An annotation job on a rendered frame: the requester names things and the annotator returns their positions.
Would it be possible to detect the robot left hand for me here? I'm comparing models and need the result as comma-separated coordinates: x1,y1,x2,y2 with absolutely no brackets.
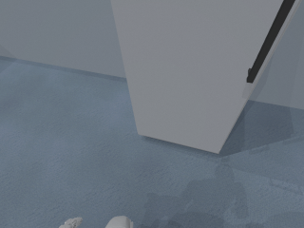
59,217,83,228

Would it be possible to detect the robot left thigh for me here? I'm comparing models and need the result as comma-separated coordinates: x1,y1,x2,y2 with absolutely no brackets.
105,216,133,228

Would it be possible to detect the fridge door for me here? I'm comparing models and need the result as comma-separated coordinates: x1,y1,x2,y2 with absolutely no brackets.
110,0,299,153

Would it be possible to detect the handle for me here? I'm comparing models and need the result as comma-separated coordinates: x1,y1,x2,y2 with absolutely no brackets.
246,0,295,84

